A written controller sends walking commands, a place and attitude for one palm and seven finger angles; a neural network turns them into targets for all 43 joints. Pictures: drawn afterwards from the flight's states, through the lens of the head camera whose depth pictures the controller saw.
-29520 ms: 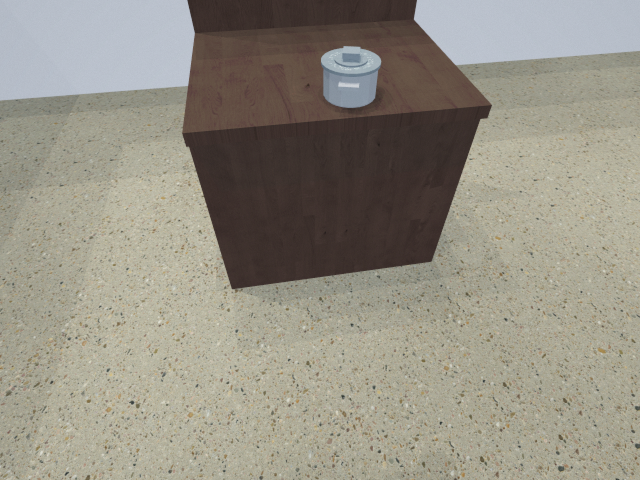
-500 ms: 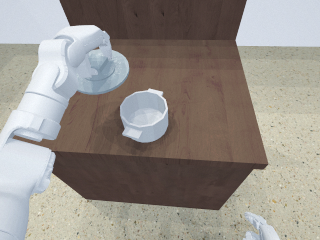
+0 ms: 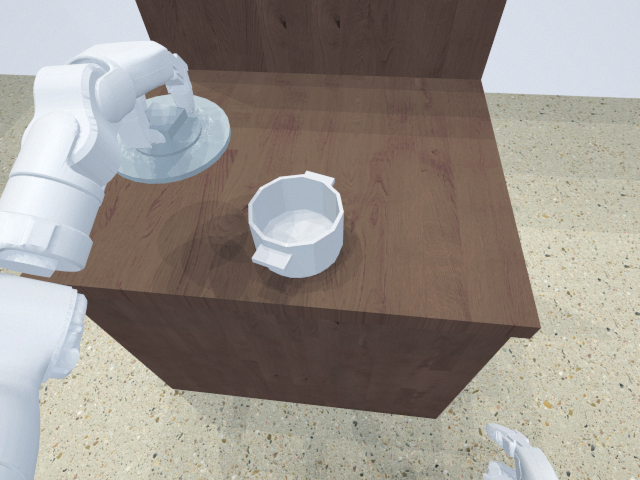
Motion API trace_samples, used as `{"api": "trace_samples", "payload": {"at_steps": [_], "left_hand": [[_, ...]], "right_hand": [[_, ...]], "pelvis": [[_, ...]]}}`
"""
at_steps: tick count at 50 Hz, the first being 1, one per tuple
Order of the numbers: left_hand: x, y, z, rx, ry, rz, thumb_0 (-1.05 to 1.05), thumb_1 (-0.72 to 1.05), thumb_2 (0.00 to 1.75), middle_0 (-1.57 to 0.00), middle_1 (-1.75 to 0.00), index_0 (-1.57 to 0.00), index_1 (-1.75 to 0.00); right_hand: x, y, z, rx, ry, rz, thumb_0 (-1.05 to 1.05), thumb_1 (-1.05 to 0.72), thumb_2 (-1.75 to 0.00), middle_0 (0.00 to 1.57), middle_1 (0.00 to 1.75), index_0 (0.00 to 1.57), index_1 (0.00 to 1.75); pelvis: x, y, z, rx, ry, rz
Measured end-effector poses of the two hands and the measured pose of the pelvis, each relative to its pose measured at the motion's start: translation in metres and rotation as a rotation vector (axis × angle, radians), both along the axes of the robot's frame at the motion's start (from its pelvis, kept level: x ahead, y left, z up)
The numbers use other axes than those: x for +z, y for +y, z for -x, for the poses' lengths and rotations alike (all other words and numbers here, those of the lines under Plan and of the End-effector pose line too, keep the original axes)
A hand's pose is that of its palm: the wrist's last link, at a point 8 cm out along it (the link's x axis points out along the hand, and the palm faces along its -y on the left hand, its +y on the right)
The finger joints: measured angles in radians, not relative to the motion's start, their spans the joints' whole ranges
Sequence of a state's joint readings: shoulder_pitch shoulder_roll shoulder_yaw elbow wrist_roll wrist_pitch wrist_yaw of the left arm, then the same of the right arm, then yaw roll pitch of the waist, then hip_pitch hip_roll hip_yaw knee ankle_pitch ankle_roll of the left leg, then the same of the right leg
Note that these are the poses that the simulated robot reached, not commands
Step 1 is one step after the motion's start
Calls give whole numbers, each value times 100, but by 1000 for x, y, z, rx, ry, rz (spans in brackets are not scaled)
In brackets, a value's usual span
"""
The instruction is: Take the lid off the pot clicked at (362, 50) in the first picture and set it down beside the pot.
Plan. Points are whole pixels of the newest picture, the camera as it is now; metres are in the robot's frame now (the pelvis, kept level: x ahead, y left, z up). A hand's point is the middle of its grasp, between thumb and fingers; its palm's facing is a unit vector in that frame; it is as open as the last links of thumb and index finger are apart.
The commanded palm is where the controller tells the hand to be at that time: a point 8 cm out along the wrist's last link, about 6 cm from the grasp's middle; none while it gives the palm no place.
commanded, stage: move the lid sideways beside the pot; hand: left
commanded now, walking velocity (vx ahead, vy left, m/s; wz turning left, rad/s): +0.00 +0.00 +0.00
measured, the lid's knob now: (161, 120) +0.49 +0.21 +0.18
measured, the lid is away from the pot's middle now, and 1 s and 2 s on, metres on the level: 0.15 0.23 0.24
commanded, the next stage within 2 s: lower the lid onto the table in 0.74 s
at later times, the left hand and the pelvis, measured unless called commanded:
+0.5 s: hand (103, 120) +0.46 +0.26 +0.21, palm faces -0.30 -0.04 -0.95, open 8.0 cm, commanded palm +0.46 +0.27 +0.28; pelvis +0.00 +0.00 +0.00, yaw +0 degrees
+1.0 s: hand (94, 124) +0.48 +0.28 +0.19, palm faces -0.34 -0.07 -0.94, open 8.0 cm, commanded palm +0.47 +0.28 +0.27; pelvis +0.01 +0.01 +0.00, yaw +0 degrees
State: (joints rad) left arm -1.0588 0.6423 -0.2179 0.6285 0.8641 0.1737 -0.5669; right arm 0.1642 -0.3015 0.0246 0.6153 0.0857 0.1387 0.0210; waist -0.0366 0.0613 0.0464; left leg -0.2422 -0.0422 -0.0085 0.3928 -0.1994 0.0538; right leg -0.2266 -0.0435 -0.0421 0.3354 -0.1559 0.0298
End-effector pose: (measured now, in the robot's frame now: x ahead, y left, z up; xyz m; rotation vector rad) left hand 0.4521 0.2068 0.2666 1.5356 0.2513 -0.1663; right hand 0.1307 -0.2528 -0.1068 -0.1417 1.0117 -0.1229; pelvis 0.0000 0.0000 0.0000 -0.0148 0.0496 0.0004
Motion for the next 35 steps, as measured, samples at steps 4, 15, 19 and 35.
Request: {"api": "trace_samples", "payload": {"at_steps": [4, 15, 19, 35], "left_hand": [[-1, 9, -4, 31, 22, 7, -2, 22, 89, -73, -95, -58, -87], [-1, 27, -7, 42, 29, -6, -2, 23, 89, -73, -96, -57, -87], [-3, 37, -8, 60, 45, 3, -1, 23, 89, -73, -96, -57, -87], [-8, 76, -7, 106, 66, -17, -2, 23, 89, -73, -96, -57, -87]], "right_hand": [[-2, -5, 11, -23, 30, 5, 1, -91, -89, 20, 30, 20, 30], [-4, -15, 29, -59, 87, 21, 1, -91, -89, 20, 30, 20, 30], [-5, -17, 30, -62, 98, 25, 1, -91, -89, 20, 30, 20, 30], [-3, -13, 21, -47, 125, 44, 1, -91, -89, 20, 30, 20, 30]], "pelvis": [[0, -1, 0, -4, 2, 0], [0, -2, -2, -9, 12, 3], [0, -2, -2, -10, 16, 4], [0, 0, -7, -1, 35, 10]]}}
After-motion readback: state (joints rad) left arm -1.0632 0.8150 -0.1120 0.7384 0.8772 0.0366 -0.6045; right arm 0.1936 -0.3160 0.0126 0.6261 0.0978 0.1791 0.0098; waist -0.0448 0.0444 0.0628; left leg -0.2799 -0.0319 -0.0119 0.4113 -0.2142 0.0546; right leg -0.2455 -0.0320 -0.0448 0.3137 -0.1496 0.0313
